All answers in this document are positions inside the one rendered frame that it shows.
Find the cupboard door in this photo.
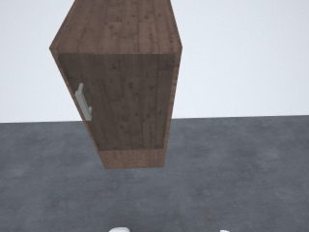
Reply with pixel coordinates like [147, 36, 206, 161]
[58, 54, 176, 152]

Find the handle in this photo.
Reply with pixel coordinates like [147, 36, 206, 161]
[74, 83, 93, 121]

